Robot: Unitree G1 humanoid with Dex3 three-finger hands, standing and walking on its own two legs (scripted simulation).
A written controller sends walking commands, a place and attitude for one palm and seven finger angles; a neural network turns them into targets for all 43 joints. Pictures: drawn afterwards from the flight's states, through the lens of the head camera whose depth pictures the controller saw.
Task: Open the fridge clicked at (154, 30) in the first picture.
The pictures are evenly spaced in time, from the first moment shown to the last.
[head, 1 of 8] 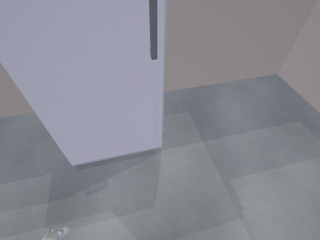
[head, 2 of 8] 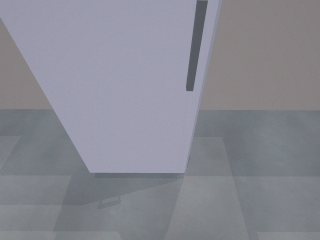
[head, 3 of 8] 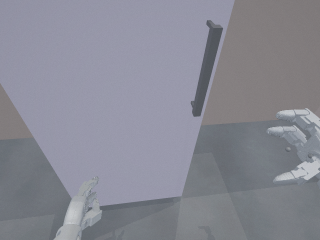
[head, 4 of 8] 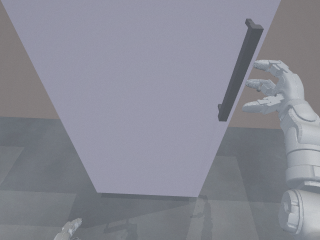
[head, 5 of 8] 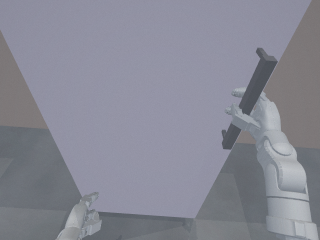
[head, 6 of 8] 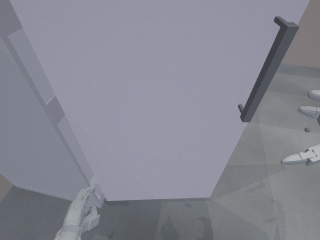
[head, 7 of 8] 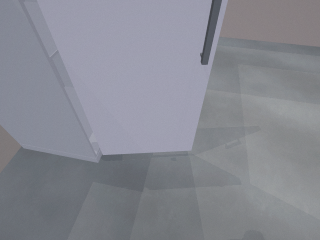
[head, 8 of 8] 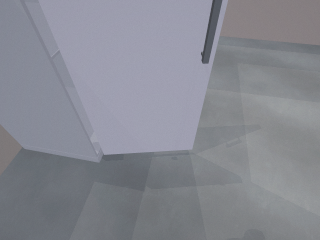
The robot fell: no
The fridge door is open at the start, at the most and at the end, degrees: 0 83 75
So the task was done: yes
